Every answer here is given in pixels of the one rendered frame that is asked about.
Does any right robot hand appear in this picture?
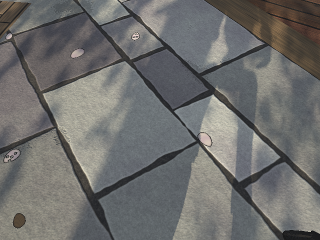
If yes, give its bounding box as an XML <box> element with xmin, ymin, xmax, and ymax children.
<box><xmin>282</xmin><ymin>230</ymin><xmax>320</xmax><ymax>240</ymax></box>

